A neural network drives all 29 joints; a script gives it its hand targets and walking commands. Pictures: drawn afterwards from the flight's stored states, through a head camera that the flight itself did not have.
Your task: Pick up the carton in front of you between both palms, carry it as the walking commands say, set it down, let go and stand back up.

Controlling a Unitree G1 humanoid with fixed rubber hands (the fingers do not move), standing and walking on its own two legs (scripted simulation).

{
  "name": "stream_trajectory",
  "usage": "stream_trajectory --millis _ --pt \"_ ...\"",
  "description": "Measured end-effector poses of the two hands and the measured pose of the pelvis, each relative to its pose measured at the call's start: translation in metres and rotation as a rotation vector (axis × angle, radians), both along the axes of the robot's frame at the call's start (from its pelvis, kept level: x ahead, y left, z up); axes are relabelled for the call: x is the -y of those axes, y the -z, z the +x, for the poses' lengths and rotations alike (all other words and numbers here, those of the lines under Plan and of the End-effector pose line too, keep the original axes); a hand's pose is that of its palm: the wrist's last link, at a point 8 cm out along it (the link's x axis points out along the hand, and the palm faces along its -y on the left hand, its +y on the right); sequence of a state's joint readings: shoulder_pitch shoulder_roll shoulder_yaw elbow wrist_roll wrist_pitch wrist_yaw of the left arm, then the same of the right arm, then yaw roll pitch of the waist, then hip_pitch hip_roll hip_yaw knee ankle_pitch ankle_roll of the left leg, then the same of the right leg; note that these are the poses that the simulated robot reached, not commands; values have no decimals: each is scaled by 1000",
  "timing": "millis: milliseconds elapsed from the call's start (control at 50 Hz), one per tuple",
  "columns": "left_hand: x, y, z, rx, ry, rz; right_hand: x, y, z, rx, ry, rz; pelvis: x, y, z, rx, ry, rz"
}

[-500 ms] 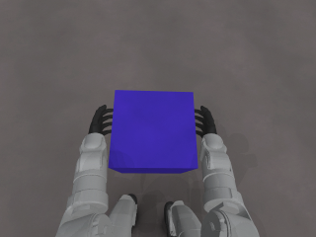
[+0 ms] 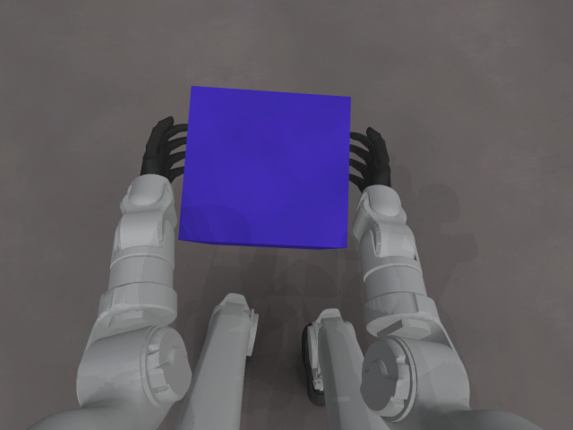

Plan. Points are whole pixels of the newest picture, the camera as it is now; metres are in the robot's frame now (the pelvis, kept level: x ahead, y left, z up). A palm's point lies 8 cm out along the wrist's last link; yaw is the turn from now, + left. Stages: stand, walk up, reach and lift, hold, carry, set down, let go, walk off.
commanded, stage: set down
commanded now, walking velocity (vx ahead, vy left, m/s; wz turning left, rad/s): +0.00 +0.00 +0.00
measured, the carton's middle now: (268, 184) +0.45 +0.07 -0.17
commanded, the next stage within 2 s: none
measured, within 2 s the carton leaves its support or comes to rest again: rests again in 1.32 s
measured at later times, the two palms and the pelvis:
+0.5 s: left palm (171, 184) +0.45 +0.24 -0.24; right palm (333, 186) +0.48 -0.05 -0.24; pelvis -0.03 +0.01 -0.12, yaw -2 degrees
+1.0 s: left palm (182, 186) +0.48 +0.25 -0.37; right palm (317, 190) +0.51 -0.04 -0.37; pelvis -0.03 +0.01 -0.20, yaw -4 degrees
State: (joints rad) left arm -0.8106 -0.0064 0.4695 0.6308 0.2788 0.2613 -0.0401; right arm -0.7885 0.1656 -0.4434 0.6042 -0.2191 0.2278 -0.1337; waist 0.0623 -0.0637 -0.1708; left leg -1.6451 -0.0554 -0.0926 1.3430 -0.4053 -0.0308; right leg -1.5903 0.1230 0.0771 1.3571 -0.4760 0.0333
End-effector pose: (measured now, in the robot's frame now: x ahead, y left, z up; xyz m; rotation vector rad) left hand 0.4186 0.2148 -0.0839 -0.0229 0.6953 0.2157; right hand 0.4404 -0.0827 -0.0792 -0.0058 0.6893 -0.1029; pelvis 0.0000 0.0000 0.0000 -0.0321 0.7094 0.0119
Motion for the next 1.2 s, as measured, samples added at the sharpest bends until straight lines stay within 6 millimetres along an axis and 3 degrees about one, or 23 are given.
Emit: stream_trajectory --millis 320,860,980,1200 --pt "-17 105 22 -4 -7 2 -17 104 27 -2 -23 -11 -8 86 -18 -68 4 -23" --pt "-42 267 53 -67 -4 31 -42 268 64 -60 -69 -27 -9 191 -38 -25 27 -33" --pt "-41 284 59 -90 10 37 -40 289 67 -80 -65 -23 -12 203 -32 -2 44 -21" --pt "-37 292 60 -94 21 29 -34 299 72 -80 -86 -19 -9 215 -31 0 64 -2"
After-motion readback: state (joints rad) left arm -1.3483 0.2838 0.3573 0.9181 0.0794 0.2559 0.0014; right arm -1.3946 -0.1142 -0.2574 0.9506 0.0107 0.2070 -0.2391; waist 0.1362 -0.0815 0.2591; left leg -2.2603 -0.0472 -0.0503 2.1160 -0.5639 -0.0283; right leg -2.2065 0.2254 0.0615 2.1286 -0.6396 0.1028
